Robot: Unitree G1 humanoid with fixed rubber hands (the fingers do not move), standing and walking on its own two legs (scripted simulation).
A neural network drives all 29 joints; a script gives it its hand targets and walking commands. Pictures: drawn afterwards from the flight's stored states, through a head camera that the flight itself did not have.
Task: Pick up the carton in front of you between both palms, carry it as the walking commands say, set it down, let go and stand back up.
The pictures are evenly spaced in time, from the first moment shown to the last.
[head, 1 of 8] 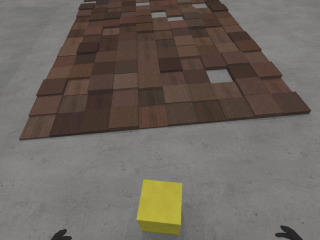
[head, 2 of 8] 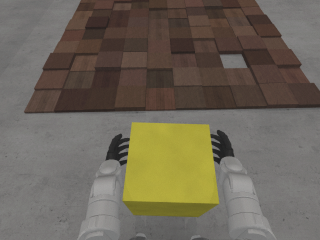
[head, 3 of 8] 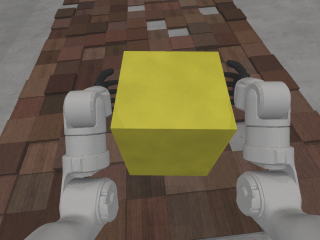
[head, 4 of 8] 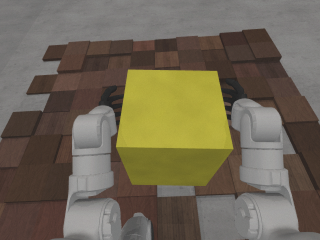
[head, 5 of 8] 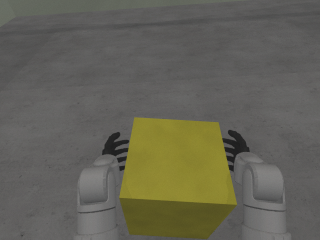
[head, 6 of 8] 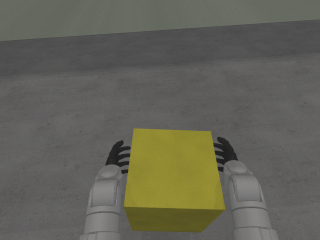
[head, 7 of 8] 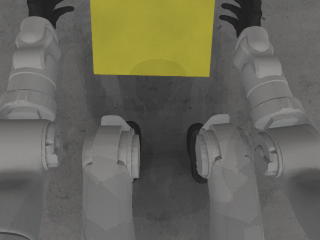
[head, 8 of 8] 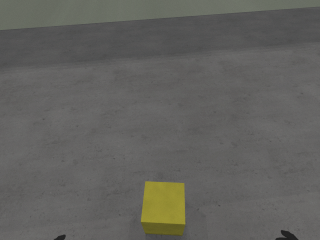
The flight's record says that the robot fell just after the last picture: no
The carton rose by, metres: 0.76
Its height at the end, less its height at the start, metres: +0.00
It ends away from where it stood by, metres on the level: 7.07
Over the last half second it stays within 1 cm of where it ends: yes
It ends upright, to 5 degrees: yes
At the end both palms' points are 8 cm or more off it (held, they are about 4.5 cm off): yes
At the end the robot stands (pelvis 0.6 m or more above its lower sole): yes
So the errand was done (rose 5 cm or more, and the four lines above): yes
